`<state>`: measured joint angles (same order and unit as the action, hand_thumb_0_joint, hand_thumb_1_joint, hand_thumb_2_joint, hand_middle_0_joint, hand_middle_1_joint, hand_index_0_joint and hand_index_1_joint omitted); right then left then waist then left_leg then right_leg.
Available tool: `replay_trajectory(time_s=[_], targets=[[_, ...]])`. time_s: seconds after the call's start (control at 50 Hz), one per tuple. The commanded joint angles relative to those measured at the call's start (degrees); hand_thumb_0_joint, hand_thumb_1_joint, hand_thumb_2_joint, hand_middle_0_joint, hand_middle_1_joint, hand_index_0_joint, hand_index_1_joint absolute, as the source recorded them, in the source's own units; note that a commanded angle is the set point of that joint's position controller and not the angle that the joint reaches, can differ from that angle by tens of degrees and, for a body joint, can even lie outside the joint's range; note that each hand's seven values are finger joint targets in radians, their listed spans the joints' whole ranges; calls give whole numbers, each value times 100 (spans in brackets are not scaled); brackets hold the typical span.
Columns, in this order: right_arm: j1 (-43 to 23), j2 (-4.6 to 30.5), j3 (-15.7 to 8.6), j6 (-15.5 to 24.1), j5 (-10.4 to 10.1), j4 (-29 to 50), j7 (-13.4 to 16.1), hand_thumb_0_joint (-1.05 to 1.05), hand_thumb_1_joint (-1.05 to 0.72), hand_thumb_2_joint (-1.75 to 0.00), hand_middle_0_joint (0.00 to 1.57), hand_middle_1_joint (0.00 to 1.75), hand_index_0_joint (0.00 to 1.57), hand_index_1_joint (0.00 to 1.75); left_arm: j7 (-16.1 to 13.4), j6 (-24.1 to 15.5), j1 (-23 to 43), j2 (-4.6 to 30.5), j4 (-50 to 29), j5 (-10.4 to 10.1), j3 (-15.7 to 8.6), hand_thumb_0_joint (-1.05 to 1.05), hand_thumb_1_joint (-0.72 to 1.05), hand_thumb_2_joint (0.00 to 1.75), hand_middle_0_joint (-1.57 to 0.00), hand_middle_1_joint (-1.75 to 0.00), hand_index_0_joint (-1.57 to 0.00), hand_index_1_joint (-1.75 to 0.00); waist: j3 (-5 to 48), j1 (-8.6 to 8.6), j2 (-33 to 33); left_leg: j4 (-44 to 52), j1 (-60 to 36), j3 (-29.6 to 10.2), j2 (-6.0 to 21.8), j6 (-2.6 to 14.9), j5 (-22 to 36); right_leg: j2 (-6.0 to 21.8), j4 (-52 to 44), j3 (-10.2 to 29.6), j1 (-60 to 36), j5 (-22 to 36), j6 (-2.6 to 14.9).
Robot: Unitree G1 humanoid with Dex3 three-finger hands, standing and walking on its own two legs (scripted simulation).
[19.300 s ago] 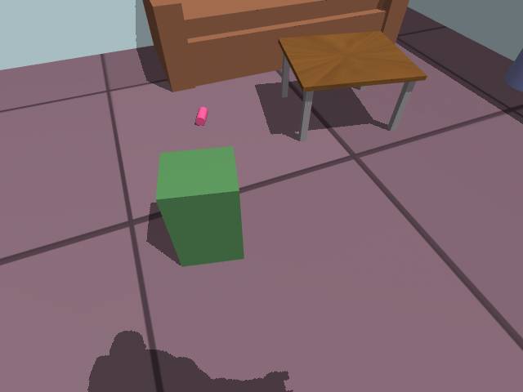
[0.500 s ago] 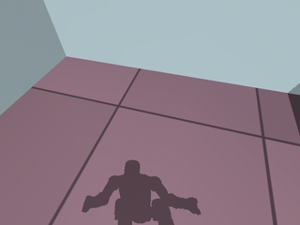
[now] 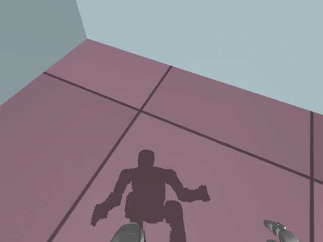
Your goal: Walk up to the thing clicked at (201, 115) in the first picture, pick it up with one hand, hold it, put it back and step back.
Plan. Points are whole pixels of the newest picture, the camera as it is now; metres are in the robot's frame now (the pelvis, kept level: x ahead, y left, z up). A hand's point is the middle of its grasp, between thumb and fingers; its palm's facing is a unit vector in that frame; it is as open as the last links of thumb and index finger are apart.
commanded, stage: walk up
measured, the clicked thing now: out of the picture -0.18 -1.26 -0.72
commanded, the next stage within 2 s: none
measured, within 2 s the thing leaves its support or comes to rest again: neither
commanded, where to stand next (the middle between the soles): +0.71 -0.02 m, yaw -3 degrees
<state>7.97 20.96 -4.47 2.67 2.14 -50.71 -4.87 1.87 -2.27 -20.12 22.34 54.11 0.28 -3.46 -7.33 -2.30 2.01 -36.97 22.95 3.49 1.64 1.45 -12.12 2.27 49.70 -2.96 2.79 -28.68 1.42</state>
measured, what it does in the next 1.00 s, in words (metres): walks ahead: right foot, then left foot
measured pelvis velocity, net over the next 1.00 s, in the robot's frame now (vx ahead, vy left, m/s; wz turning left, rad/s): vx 0.43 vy -0.01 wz -0.14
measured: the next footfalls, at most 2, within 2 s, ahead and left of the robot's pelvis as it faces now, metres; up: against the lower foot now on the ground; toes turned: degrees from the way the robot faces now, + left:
right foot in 0.36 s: +0.33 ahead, -0.17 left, +0.00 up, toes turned -5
left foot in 0.82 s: +0.50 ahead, +0.09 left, +0.00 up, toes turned +3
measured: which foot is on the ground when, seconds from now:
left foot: down 0.00-0.38, up 0.40-0.80, down 0.82-1.00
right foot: up 0.00-0.34, down 0.36-0.84, up 0.86-1.00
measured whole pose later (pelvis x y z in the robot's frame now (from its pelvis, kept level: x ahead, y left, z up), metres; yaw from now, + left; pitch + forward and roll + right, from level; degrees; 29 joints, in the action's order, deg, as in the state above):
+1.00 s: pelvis +0.43 -0.01 +0.02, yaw -8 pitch -2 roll -1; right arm 10.5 21.0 -3.1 2.7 -0.7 -45.8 -4.3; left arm 3.3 -0.4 -20.8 23.1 52.7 0.4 -0.8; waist -1.7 0.0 -0.1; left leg -28.5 12.0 10.3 5.4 1.4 -14.3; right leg 2.8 57.0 -1.2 23.5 -21.8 1.7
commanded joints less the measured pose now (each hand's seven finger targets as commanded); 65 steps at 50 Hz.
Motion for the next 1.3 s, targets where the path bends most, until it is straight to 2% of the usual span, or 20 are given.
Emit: replay_trajectory(time_s=[0.0, 0.12, 0.26, 0.32, 0.34, 0.36, 0.4, 0.52, 0.72, 0.78, 0.8, 0.82, 0.84, 0.86, 0.92, 0.98, 1.12, 1.2, 1.24, 1.28], targets=[[1216, 1854, -549, 107, -250, 324, 334, 0, -90, -90, 20, 30, 20, 30, -145, -241, 104, 1500, -701, -124, -191, 0, 90, 90, -20, -30, -20, -30, 1391, 661, -635, 1747, -3173, -2513, 1818, 1337, 1228, -22, 2324, 1241, 3053, 406, 210], [720, 1438, -287, 287, -205, 639, 356, 0, -90, -90, 20, 30, 20, 30, 84, -127, -149, 1031, -687, -73, -202, 0, 90, 90, -20, -30, -20, -30, 214, 196, -863, 2004, -1372, -567, 1221, 1124, 2224, 246, 716, 653, 2477, 1186, -106], [505, 1650, -341, 322, -164, 850, 275, 0, -90, -90, 20, 30, 20, 30, 259, -197, 368, 1086, -773, 44, -357, 0, 90, 90, -20, -30, -20, -30, 299, 159, -1117, 1799, -473, -439, 1183, 998, 158, 288, -1147, 65, 1149, 2392, 6], [568, 1467, -259, 269, -159, 914, 278, 0, -90, -90, 20, 30, 20, 30, 193, -258, -476, 1464, -517, 68, -555, 0, 90, 90, -20, -30, -20, -30, 835, -355, -126, 95, -17, -304, 851, 684, 280, 33, -1466, 47, -373, 1947, 150], [1026, 1116, -144, 260, -178, 870, 267, 0, -90, -90, 20, 30, 20, 30, 113, -320, -978, 1734, -444, 96, -668, 0, 90, 90, -20, -30, -20, -30, 1206, -562, 1003, -1573, 159, 113, 322, 455, 67, 405, -2229, 715, -806, 768, 247], [1276, 877, -45, 222, -195, 919, 255, 0, -90, -90, 20, 30, 20, 30, 42, -374, -1034, 2172, -602, 114, -743, 0, 90, 90, -20, -30, -20, -30, 1135, -446, 1833, -2847, 1070, 83, -389, 189, -1655, 1750, -3172, 3108, -950, 42, 679], [1110, 1538, -204, 138, -141, 738, 365, 0, -90, -90, 20, 30, 20, 30, 23, -351, -418, 2237, -806, -43, -653, 0, 90, 90, -20, -30, -20, -30, 667, -260, 1004, -3629, 1374, -636, -17, 78, -1671, 2311, -3677, 4333, -219, 51, 1376], [1368, 1320, -194, 22, -214, 384, 200, 0, -90, -90, 20, 30, 20, 30, -50, -443, 144, 1504, -940, -48, -413, 0, 90, 90, -20, -30, -20, -30, 382, 198, 513, -2524, 560, -695, 237, 32, -389, 1143, -3520, 1292, 923, 1960, 974], [263, 1192, -239, 99, -81, 732, 38, 0, -90, -90, 20, 30, 20, 30, -16, -429, -168, 1743, -1024, 20, -439, 0, 90, 90, -20, -30, -20, -30, 299, -74, 435, 108, 33, -141, 310, -88, 238, 1227, -3312, 759, 922, 1376, 988], [286, 1288, -349, 113, -91, 760, -33, 0, -90, -90, 20, 30, 20, 30, 29, -180, -49, 1390, -968, -72, -180, 0, 90, 90, -20, -30, -20, -30, 676, 452, -538, 634, -1946, -60, -135, -34, -75, 982, -2551, 1644, 2284, 2001, 940], [1010, 1514, -475, 103, -64, 634, 50, 0, -90, -90, 20, 30, 20, 30, 40, -128, 76, 1329, -1099, -70, -138, 0, 90, 90, -20, -30, -20, -30, 995, 863, -1077, 1086, -3322, -524, 111, 244, -652, 598, -1380, 1133, 3126, 2090, 644], [1476, 1973, -628, 152, -50, 609, 139, 0, -90, -90, 20, 30, 20, 30, 50, -100, -267, 804, -1222, -34, -30, 0, 90, 90, -20, -30, -20, -30, 1567, 882, -2558, 1856, -4404, -2625, 1745, 554, -1729, -264, 592, 336, 4077, 359, 229], [1385, 2030, -606, 60, -165, 690, 185, 0, -90, -90, 20, 30, 20, 30, -36, -23, -117, 1078, -1062, 62, -91, 0, 90, 90, -20, -30, -20, -30, 1471, 950, -1838, 2345, -3474, -3475, 2720, 1051, -2299, -384, 1351, 204, 3917, -503, 86], [1004, 2019, -521, 60, -286, 655, 180, 0, -90, -90, 20, 30, 20, 30, -84, -16, 121, 1301, -1036, 41, -93, 0, 90, 90, -20, -30, -20, -30, 1100, 783, -1446, 2533, -2777, -3349, 2871, 1426, -2886, 171, 1344, 609, 3874, -209, 250], [396, 1497, -349, 56, -298, 762, 188, 0, -90, -90, 20, 30, 20, 30, 16, -46, 56, 1406, -663, -30, -105, 0, 90, 90, -20, -30, -20, -30, 433, 472, -1206, 2731, -1680, -1441, 1866, 669, -1935, 363, 843, 621, 3147, 787, 79], [214, 1473, -306, 98, -306, 825, 191, 0, -90, -90, 20, 30, 20, 30, 102, 19, 120, 1262, -592, -63, -81, 0, 90, 90, -20, -30, -20, -30, 232, 416, -1187, 2692, -1660, -516, 1641, 734, -1426, 526, 576, 283, 3244, 1235, -89], [-83, 1527, -296, -12, -175, 1064, 20, 0, -90, -90, 20, 30, 20, 30, 141, 49, 728, 1070, -728, -37, -85, 0, 90, 90, -20, -30, -20, -30, 131, 433, -961, 2358, -1359, 682, 1479, 765, -519, 538, -796, -365, 2598, 2074, -113], [-529, 1493, -333, -171, -135, 1245, -50, 0, -90, -90, 20, 30, 20, 30, -7, 59, 61, 1162, -585, -9, -181, 0, 90, 90, -20, -30, -20, -30, 462, -35, -835, 1048, -1063, 912, 1374, 705, 964, 156, -923, -767, 1409, 2008, 6], [-542, 1318, -278, -227, -78, 1324, -60, 0, -90, -90, 20, 30, 20, 30, -182, -27, -1444, 1625, -218, 41, -416, 0, 90, 90, -20, -30, -20, -30, 1328, -802, 340, -1682, -132, 1118, 732, 404, 1426, 23, -1601, -339, -806, 1830, 242], [226, 910, -77, -270, -191, 1337, -72, 0, -90, -90, 20, 30, 20, 30, -366, -103, -1329, 2394, -552, 64, -555, 0, 90, 90, -20, -30, -20, -30, 1189, -363, 1730, -3469, 1789, 242, -369, -176, -2380, 1956, -3184, 4178, -1440, 1601, 1024]])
